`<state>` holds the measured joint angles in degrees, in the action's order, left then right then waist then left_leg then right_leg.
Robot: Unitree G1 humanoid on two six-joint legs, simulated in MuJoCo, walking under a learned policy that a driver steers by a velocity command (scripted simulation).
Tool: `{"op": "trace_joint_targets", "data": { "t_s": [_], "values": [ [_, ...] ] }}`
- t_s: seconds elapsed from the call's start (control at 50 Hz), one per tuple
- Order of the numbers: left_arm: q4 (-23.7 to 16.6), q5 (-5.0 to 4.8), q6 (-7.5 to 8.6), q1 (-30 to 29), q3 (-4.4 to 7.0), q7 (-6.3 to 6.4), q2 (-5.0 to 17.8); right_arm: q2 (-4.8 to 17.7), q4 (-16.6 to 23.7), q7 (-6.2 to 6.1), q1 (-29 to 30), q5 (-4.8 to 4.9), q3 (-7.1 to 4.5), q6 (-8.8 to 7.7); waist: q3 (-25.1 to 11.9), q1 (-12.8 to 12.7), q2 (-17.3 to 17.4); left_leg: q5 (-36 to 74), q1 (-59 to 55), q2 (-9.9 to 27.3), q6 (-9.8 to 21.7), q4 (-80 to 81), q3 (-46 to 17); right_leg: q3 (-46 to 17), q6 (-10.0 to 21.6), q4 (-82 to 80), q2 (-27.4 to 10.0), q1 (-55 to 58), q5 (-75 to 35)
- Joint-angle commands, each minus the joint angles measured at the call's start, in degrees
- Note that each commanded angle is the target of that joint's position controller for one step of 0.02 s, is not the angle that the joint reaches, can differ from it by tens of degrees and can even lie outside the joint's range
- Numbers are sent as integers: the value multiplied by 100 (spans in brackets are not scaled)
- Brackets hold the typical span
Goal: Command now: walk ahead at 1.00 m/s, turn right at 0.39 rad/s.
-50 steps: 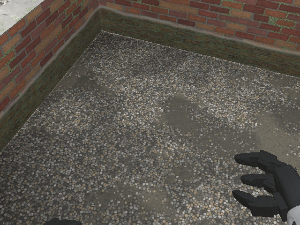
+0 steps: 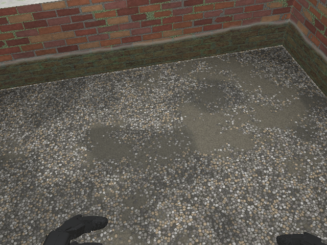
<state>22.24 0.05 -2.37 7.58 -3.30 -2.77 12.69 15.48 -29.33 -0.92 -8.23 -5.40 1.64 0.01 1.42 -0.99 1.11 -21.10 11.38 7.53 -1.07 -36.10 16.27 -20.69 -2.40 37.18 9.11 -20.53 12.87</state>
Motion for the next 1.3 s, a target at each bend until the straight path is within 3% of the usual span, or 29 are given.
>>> {"op": "trace_joint_targets", "data": {
  "t_s": [0.02, 0.06, 0.08, 0.12, 0.14, 0.18, 0.2, 0.22, 0.34, 0.46, 0.48, 0.5, 0.56, 0.58, 0.62, 0.66, 0.7, 0.72, 0.82, 1.02, 1.3],
  "values": [
    [-638, 99, 149, -533, 149, -51, 571, 306, 848, -3, 1085, 18, 16, -189, -73, -230, -412, -680, -1126, -88, 242, 675, -293, 167, 131, -1261, -318, -1249, -187],
    [-625, 155, 166, -569, 126, -32, 581, 288, 872, 13, 921, -53, 48, -205, -291, -153, -409, -566, -1219, -94, 227, 669, -310, 162, 100, -1215, -315, -1026, -603],
    [-573, 71, 172, -601, 191, 26, 699, 501, 711, -4, 484, -15, -51, -229, -766, -27, -605, -678, -1560, -147, 230, 566, -369, -5, 160, -1393, -320, -841, -305],
    [-622, 44, 181, -833, 145, 36, 642, 492, 743, -13, 513, 26, -23, -239, -518, 12, -604, -613, -1634, -140, 243, 703, -441, -107, 160, -1592, -371, -1094, 244],
    [-692, 129, 189, -891, 41, -10, 468, 285, 918, 8, 930, -24, 102, -217, -11, -99, -328, -523, -1330, -44, 257, 917, -425, 107, 55, -1377, -363, -1276, -146],
    [-636, 174, 211, -766, 29, 16, 465, 295, 942, 22, 932, -63, 109, -198, -319, -137, -172, -511, -1259, 64, 254, 991, -382, 341, -39, -1065, -336, -881, -768],
    [-563, 86, 217, -760, 101, 68, 593, 508, 788, 5, 543, -5, 2, -210, -830, -23, -315, -670, -1515, 33, 254, 891, -442, 250, 28, -1137, -326, -628, -481],
    [-659, 93, 226, -838, 31, 14, 548, 366, 993, 24, 954, -44, 105, -166, -258, -127, -206, -603, -1268, 72, 294, 1054, -354, 367, -63, -1064, -348, -1003, -680],
    [-607, 145, 328, -875, 1, 12, 620, 349, 1101, -16, 1006, -54, 114, -103, -544, -62, -289, -496, -1335, 134, 288, 997, -285, 475, -127, -900, -457, -782, -1377],
    [-615, 151, 356, -972, -31, 46, 671, 343, 1166, -10, 1109, -57, 145, -62, -573, -42, -185, -356, -1259, 252, 335, 1062, -251, 615, -221, -743, -532, -749, -1536],
    [-628, 190, 347, -1133, -59, 67, 645, 306, 1131, -6, 955, -32, 150, -77, -534, 112, -180, -334, -1037, 277, 346, 1095, -330, 658, -213, -707, -570, -565, -1323],
    [-636, 162, 351, -1022, -52, 64, 645, 370, 1128, -1, 1093, -49, 161, -61, -532, -51, -140, -354, -1125, 314, 363, 1130, -266, 714, -235, -694, -576, -690, -1436],
    [-649, 191, 342, -1177, -83, 100, 671, 371, 1090, 6, 997, -15, 165, -63, -470, 103, -84, -262, -810, 411, 401, 1207, -355, 883, -268, -561, -651, -473, -1298],
    [-654, 179, 349, -1103, -76, 93, 682, 410, 1101, 15, 1113, -31, 185, -50, -488, -27, -94, -224, -884, 417, 401, 1229, -275, 914, -287, -542, -657, -574, -1405],
    [-633, 175, 355, -1119, -87, 97, 706, 410, 1096, 19, 1132, -33, 196, -52, -511, -22, -122, -78, -890, 432, 405, 1210, -250, 981, -290, -515, -698, -520, -1538],
    [-689, 211, 358, -1371, -112, 145, 722, 410, 1057, 30, 1042, -3, 228, -97, -541, 131, -128, 392, -625, 464, 390, 1206, -321, 1072, -272, -375, -754, -237, -1607],
    [-670, 196, 377, -1290, -124, 145, 718, 471, 1040, 47, 1145, -33, 243, -110, -682, -3, -109, 622, -803, 475, 381, 1120, -235, 1114, -271, -404, -795, -252, -1841],
    [-663, 212, 368, -1399, -141, 164, 737, 438, 1028, 47, 1057, -19, 255, -122, -696, 109, -127, 733, -724, 475, 383, 1118, -280, 1129, -256, -368, -828, -143, -1853],
    [-670, 262, 358, -1556, -211, 161, 703, 468, 983, 87, 1064, -24, 318, -104, -681, 140, -70, 1010, -527, 544, 381, 1190, -293, 1337, -253, -309, -923, 103, -1936],
    [-652, 254, 370, -1709, -236, 118, 772, 554, 948, 147, 1166, -15, 388, -65, -659, 107, -105, 522, -386, 623, 397, 1393, -262, 1560, -246, -378, -1025, 205, -1853],
    [-575, 254, 399, -1606, -209, 76, 826, 543, 938, 150, 1120, -1, 397, -58, -639, 110, -206, -107, -459, 560, 408, 1349, -223, 1517, -173, -579, -1018, 97, -1842]
  ]
}}
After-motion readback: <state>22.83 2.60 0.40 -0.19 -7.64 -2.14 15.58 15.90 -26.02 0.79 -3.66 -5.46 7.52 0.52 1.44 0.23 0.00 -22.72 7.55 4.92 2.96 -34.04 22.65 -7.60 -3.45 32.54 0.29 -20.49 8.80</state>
